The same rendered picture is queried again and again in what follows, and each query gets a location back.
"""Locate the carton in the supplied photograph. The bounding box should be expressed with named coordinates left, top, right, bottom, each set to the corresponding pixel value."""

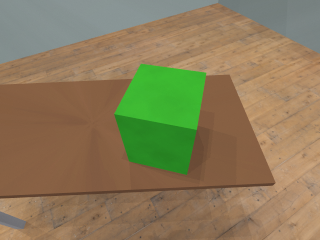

left=114, top=64, right=207, bottom=175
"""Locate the table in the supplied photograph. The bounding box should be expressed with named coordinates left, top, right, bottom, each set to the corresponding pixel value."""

left=0, top=74, right=276, bottom=230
